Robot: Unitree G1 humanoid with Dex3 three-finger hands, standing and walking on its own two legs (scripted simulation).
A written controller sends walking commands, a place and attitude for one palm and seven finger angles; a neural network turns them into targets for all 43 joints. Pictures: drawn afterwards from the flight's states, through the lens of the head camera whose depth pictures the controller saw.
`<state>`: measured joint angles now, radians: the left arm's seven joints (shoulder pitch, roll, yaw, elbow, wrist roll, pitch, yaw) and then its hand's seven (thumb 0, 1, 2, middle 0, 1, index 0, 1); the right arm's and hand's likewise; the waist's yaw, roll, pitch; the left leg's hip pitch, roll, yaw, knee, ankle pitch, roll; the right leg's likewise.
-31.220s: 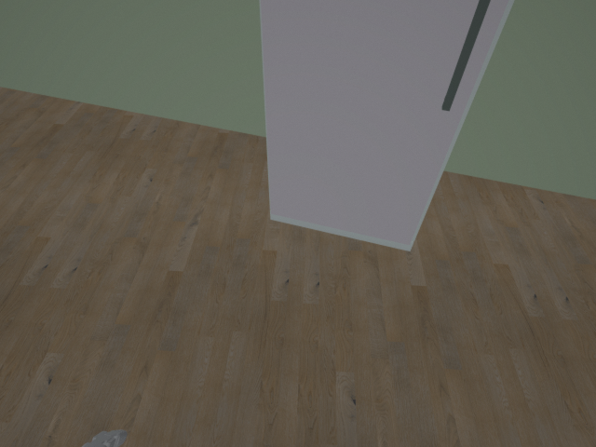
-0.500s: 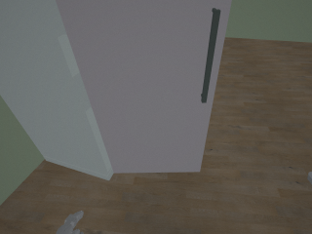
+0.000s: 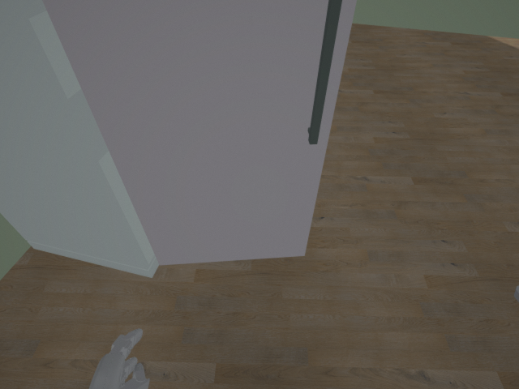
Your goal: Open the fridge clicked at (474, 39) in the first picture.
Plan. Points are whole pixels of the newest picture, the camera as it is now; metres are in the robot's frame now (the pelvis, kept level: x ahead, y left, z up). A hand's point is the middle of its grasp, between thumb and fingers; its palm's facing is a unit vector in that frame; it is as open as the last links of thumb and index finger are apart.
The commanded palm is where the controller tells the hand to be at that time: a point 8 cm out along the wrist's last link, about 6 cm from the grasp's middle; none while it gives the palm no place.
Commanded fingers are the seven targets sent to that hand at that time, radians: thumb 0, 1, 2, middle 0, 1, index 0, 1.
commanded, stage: stop stepping back and stand still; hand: right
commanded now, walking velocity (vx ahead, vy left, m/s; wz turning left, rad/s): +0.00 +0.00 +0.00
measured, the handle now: (321, 70) +0.73 -0.11 +0.16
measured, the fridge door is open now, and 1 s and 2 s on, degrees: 71 71 71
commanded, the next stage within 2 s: let the arm hang, fingers relaxed in 1.04 s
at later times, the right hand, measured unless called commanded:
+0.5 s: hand (512, 273) +0.22 -0.27 +0.17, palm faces +0.38 +0.81 -0.45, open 7.4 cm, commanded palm +0.16 -0.31 +0.19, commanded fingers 0.00 -0.90 -0.90 0.20 0.30 0.20 0.30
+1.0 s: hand out of the picture +0.20 -0.29 +0.16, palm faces +0.41 +0.81 -0.43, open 7.4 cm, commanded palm +0.14 -0.32 +0.19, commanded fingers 0.00 -0.90 -0.90 0.20 0.30 0.20 0.30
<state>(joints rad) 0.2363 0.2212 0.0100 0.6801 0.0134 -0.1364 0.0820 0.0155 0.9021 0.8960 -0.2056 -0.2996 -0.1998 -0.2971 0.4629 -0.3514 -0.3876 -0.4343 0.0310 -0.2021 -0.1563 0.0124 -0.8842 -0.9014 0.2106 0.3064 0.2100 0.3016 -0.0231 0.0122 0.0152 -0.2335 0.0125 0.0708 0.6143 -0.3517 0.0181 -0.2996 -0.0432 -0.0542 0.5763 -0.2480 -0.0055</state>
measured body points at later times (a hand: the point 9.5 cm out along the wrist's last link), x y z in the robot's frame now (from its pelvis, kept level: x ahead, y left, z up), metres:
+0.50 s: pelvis +0.01 -0.01 +0.01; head +0.03 -0.02 +0.46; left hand +0.18 +0.23 -0.07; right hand +0.20 -0.31 +0.19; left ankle -0.01 +0.10 -0.73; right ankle +0.04 -0.13 -0.73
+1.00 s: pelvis +0.00 -0.02 +0.02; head +0.01 -0.03 +0.46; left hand +0.16 +0.21 -0.06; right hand +0.18 -0.33 +0.19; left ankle -0.01 +0.10 -0.73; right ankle +0.04 -0.13 -0.73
